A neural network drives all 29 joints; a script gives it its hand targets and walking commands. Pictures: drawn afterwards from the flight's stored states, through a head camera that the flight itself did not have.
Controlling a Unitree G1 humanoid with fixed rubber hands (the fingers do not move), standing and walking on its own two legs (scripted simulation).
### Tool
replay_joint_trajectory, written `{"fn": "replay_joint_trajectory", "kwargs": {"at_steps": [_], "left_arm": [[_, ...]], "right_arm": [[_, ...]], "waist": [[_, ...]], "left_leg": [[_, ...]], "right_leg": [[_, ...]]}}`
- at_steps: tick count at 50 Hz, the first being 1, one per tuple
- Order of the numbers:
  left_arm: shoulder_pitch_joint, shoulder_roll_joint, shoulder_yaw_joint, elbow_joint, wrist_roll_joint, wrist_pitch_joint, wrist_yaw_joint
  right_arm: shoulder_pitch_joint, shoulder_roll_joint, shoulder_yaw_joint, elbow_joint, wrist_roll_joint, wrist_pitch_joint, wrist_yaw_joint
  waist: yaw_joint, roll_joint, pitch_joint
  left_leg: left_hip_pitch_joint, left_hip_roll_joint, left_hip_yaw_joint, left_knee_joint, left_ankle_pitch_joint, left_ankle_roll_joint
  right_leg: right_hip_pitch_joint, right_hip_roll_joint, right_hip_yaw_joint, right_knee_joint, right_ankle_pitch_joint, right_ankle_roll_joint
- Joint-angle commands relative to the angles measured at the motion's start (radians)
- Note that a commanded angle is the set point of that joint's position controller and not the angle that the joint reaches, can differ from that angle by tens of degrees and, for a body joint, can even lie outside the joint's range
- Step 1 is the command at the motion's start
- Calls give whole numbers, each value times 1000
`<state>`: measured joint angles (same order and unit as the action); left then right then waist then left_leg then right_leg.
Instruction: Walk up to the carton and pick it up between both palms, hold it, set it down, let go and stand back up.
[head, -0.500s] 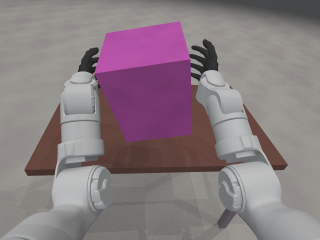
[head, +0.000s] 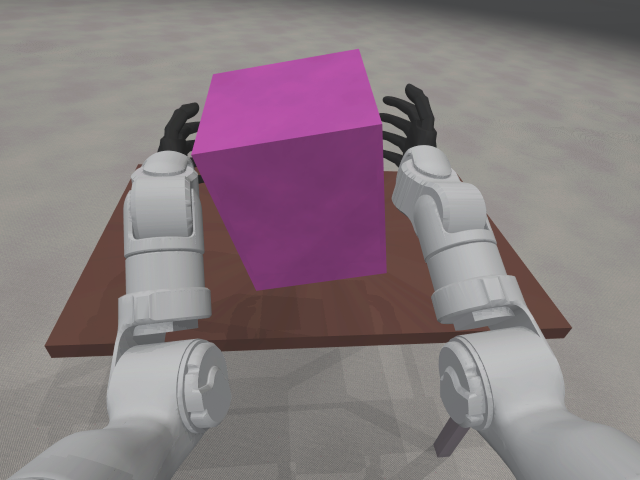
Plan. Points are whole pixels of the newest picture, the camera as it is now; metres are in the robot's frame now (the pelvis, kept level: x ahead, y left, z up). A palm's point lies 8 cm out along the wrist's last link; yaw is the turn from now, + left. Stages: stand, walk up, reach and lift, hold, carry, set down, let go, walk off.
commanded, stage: hold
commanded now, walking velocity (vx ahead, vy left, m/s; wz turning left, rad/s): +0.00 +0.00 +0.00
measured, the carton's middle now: (303, 178) +0.42 -0.02 +0.21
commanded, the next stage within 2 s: none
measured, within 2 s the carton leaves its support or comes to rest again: neither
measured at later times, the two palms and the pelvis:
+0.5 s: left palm (177, 167) +0.38 +0.13 +0.25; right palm (418, 154) +0.36 -0.14 +0.28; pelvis +0.00 +0.00 +0.00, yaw +0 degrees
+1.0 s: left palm (179, 164) +0.38 +0.13 +0.25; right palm (418, 153) +0.36 -0.14 +0.28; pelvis +0.00 +0.00 +0.00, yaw +0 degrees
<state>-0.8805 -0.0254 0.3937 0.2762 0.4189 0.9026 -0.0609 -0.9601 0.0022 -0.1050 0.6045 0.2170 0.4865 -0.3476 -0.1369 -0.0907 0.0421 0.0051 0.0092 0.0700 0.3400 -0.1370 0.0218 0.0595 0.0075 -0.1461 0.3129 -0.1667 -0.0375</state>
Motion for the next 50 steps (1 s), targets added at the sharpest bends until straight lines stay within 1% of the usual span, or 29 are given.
{"fn": "replay_joint_trajectory", "kwargs": {"at_steps": [1, 3, 5, 6, 9, 10, 11, 14, 15, 16, 20, 21, 22, 23, 24, 28, 31, 34, 35, 37, 38, 39, 42, 43, 44, 45, 46, 47, 50], "left_arm": [[-767, -449, -388, -156, -203, -89, -162], [-765, -428, -364, -126, -201, -90, -170], [-770, -425, -374, -128, -210, -94, -175], [-762, -438, -371, -120, -199, -91, -174], [-787, -455, -408, -151, -218, -91, -174], [-777, -447, -386, -149, -197, -88, -172], [-776, -450, -410, -157, -211, -87, -172], [-784, -422, -358, -98, -195, -97, -176], [-793, -440, -382, -101, -203, -101, -174], [-791, -443, -377, -101, -207, -104, -173], [-775, -438, -356, -97, -191, -105, -172], [-807, -430, -343, -117, -192, -109, -171], [-814, -431, -371, -135, -213, -115, -168], [-824, -423, -357, -140, -205, -119, -163], [-820, -424, -370, -150, -212, -119, -161], [-775, -425, -342, -61, -193, -105, -165], [-783, -441, -368, -72, -200, -102, -163], [-819, -442, -385, -133, -218, -116, -151], [-814, -433, -369, -133, -214, -113, -147], [-792, -439, -372, -123, -204, -102, -151], [-806, -418, -359, -113, -206, -104, -158], [-813, -425, -370, -91, -210, -106, -164], [-814, -431, -363, -89, -204, -112, -161], [-802, -418, -353, -84, -204, -112, -163], [-790, -423, -343, -70, -189, -108, -163], [-773, -424, -335, -56, -186, -104, -165], [-819, -426, -350, -95, -204, -115, -165], [-823, -421, -342, -118, -204, -116, -159], [-800, -418, -336, -98, -201, -106, -163]], "right_arm": [[-767, 495, 297, -243, 140, -42, 191], [-786, 495, 284, -260, 127, -38, 183], [-764, 486, 271, -256, 119, -35, 179], [-782, 483, 272, -261, 122, -38, 183], [-765, 465, 241, -259, 115, -36, 188], [-753, 464, 256, -224, 117, -30, 191], [-750, 460, 250, -246, 118, -33, 189], [-787, 485, 246, -230, 100, -31, 192], [-774, 475, 220, -213, 85, -33, 196], [-792, 477, 231, -230, 87, -39, 198], [-760, 476, 244, -203, 100, -39, 198], [-791, 504, 263, -218, 106, -45, 201], [-787, 497, 255, -229, 106, -49, 200], [-793, 502, 255, -210, 105, -49, 203], [-776, 503, 248, -215, 100, -49, 202], [-795, 489, 238, -216, 83, -53, 203], [-784, 468, 226, -195, 91, -53, 201], [-803, 505, 257, -220, 111, -57, 204], [-806, 515, 281, -218, 123, -54, 204], [-766, 483, 250, -188, 111, -44, 198], [-768, 485, 239, -187, 97, -39, 195], [-760, 472, 207, -178, 79, -37, 195], [-791, 496, 233, -188, 91, -46, 201], [-788, 502, 243, -202, 92, -47, 198], [-777, 486, 226, -169, 88, -40, 198], [-796, 486, 237, -194, 88, -48, 198], [-807, 498, 231, -200, 89, -49, 198], [-808, 515, 250, -200, 105, -48, 199], [-780, 494, 251, -199, 110, -38, 196]], "waist": [[-6, 126, -452], [2, 94, -436], [-24, 88, -426], [-6, 120, -417], [-41, 152, -430], [-21, 152, -422], [-43, 148, -441], [-5, 95, -397], [-26, 119, -385], [-9, 113, -408], [-19, 112, -415], [7, 101, -441], [-21, 102, -470], [-3, 107, -466], [-20, 109, -472], [-2, 95, -392], [-20, 144, -397], [-6, 129, -462], [15, 122, -460], [-22, 119, -441], [-28, 85, -435], [-50, 104, -409], [-15, 131, -417], [-15, 100, -432], [-17, 114, -399], [-2, 96, -413], [-10, 96, -436], [7, 90, -464], [-8, 89, -445]], "left_leg": [[22, -42, -25, -55, 125, -32], [-19, -49, -21, -66, 73, -17], [-29, -48, -19, -76, 54, -20], [-39, -45, -20, -78, 65, -25], [-20, -42, -24, -69, 77, -44], [-15, -41, -25, -69, 98, -42], [1, -39, -26, -63, 104, -48], [-68, -40, -22, -98, -5, -18], [-78, -35, -22, -110, -16, -27], [-72, -38, -21, -98, 14, -25], [-21, -43, -22, -81, 56, -29], [-29, -47, -20, -78, 56, -19], [-9, -46, -23, -70, 65, -21], [-15, -42, -26, -69, 80, -21], [-2, -44, -26, -66, 94, -24], [-50, -42, -18, -95, 6, -14], [-37, -38, -24, -89, 25, -28], [-13, -44, -26, -63, 91, -26], [-15, -47, -26, -57, 109, -22], [-10, -41, -31, -68, 77, -27], [-22, -46, -25, -76, 39, -16], [-45, -40, -24, -92, -12, -22], [-39, -42, -27, -83, 27, -24], [-43, -45, -24, -77, 34, -15], [-51, -41, -25, -89, 16, -18], [-53, -38, -24, -89, 21, -12], [-57, -39, -25, -86, 28, -14], [-38, -39, -29, -74, 64, -13], [-25, -45, -26, -75, 60, -19]], "right_leg": [[144, 51, 53, -5, 218, 97], [173, 45, 59, -9, 201, 106], [177, 51, 55, -6, 204, 109], [180, 52, 55, -6, 191, 99], [155, 50, 52, -8, 179, 96], [159, 52, 53, -4, 185, 91], [157, 55, 51, -5, 199, 90], [171, 47, 54, -10, 129, 98], [161, 56, 49, -5, 116, 93], [172, 54, 49, -1, 133, 95], [171, 53, 53, -7, 172, 96], [175, 47, 57, -6, 167, 102], [163, 45, 57, -2, 195, 105], [170, 52, 49, 5, 192, 102], [172, 50, 52, 7, 215, 105], [140, 46, 51, -14, 150, 100], [134, 47, 55, -20, 127, 88], [143, 49, 54, -1, 187, 99], [158, 47, 58, 1, 202, 103], [153, 44, 64, -9, 178, 103], [153, 42, 61, -15, 169, 108], [141, 37, 66, -20, 130, 107], [140, 38, 63, -11, 153, 99], [166, 41, 63, -11, 173, 105], [156, 42, 67, -13, 147, 102], [158, 45, 59, -14, 152, 100], [163, 48, 56, -6, 155, 100], [180, 48, 60, 0, 184, 103], [175, 47, 62, -7, 193, 102]]}}
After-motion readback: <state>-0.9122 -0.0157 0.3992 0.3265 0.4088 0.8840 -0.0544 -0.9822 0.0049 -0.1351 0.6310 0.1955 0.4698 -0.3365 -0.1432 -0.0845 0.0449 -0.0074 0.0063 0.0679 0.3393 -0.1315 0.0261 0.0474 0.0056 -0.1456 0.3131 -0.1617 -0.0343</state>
